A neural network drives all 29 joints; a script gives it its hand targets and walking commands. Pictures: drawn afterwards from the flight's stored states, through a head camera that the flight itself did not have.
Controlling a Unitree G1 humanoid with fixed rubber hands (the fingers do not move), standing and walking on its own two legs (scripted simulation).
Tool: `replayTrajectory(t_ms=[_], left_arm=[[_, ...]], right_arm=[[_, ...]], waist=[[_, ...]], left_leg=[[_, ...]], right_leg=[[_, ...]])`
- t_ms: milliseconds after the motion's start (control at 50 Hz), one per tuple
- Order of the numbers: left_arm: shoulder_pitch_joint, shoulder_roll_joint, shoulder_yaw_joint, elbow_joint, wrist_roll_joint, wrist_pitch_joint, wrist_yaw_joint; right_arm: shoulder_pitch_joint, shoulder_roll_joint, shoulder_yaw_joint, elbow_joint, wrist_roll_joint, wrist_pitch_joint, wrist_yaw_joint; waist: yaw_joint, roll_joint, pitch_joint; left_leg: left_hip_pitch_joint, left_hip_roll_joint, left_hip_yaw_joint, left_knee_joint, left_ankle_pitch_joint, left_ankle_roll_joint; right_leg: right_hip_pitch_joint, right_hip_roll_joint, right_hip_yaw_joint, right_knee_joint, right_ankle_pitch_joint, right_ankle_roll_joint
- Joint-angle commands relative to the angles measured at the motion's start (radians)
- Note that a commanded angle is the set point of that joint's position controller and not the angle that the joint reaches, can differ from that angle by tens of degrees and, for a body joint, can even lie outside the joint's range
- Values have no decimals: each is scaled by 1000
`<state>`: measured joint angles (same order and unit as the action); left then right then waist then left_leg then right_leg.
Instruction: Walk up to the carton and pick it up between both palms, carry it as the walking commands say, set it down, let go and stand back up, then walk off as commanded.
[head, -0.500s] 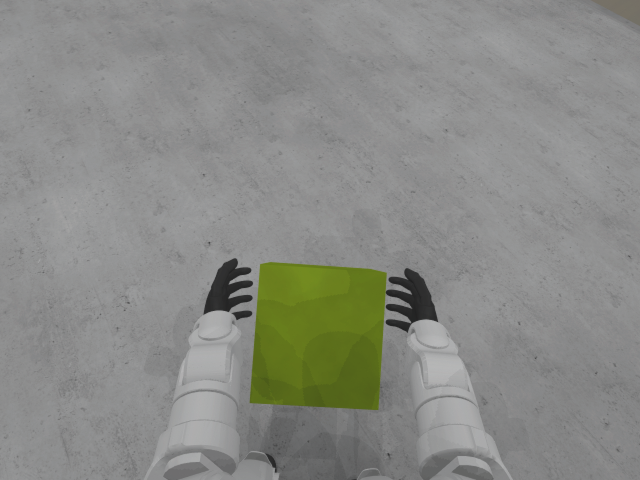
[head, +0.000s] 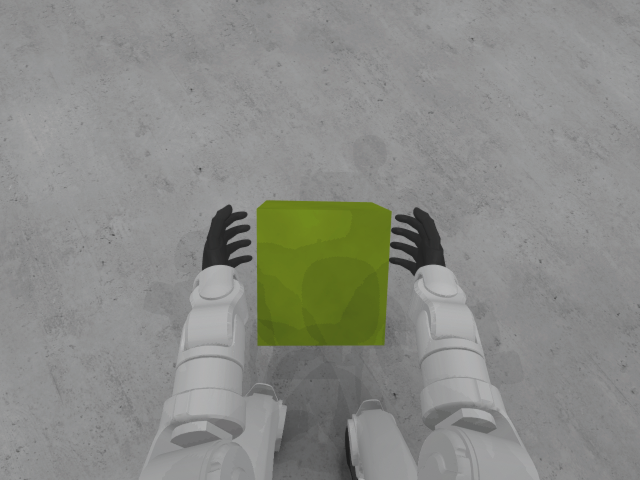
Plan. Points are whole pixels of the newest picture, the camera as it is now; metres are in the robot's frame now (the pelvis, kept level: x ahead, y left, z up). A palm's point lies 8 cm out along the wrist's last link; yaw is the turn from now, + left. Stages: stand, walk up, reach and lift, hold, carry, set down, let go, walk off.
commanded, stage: set down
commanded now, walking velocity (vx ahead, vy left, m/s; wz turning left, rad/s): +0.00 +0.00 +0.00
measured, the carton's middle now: (320, 266) +0.43 +0.01 -0.17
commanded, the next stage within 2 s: none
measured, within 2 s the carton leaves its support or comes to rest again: neither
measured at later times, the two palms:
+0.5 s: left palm (232, 271) +0.40 +0.15 -0.14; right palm (406, 270) +0.42 -0.12 -0.15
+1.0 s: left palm (240, 276) +0.42 +0.15 -0.23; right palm (391, 272) +0.45 -0.12 -0.23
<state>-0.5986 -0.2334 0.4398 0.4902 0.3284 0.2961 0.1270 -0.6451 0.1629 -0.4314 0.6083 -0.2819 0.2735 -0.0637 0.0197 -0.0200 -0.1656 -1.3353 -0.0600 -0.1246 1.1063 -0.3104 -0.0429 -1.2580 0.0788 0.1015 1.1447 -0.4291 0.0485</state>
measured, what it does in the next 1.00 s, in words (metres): lowers itself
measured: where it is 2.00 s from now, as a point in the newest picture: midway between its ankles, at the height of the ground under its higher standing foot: (309, 468)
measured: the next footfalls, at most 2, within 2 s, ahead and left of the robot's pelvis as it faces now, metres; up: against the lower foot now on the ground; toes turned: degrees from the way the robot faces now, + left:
none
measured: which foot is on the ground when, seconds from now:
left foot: down 0.00-1.00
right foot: down 0.00-1.00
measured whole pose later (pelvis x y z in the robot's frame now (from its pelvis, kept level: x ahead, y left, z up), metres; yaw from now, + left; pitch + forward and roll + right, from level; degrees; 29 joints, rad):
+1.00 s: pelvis -0.03 -0.01 -0.14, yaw -1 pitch +43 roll -2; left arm -0.90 -0.10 0.44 0.66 0.20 0.24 0.19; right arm -0.96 0.03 -0.35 0.80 -0.17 0.22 -0.18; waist 0.05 -0.02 -0.17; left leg -1.96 -0.12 -0.15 1.65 -0.44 -0.10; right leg -1.88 0.15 0.10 1.70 -0.58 0.08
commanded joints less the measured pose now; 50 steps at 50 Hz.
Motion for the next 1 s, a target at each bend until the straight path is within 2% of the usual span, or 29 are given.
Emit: replayTrajectory(t_ms=[0, 260, 520, 980], left_arm=[[-545, -971, -630, 135, -149, -23, -305], [-577, -921, -655, 136, -203, -70, -259], [-699, -875, -625, 163, -227, -81, -229], [-954, -789, -544, 193, -245, -76, -220]], right_arm=[[-570, 966, 575, 70, 135, -36, 296], [-606, 925, 618, 75, 186, -89, 240], [-721, 872, 602, 99, 198, -104, 197], [-961, 821, 548, 161, 211, -96, 164]], waist=[[0, 28, -773], [18, 17, -894], [25, 9, -927], [46, -2, -1005]], left_leg=[[548, -88, 116, -40, 164, 12], [408, -103, 135, 116, 237, -7], [277, -114, 156, 243, 172, -16], [84, -123, 199, 443, 110, -22]], right_leg=[[155, 94, -101, -106, 153, -34], [30, 111, -113, 51, 223, -12], [-97, 119, -132, 178, 144, -7], [-261, 136, -162, 375, 68, -3]])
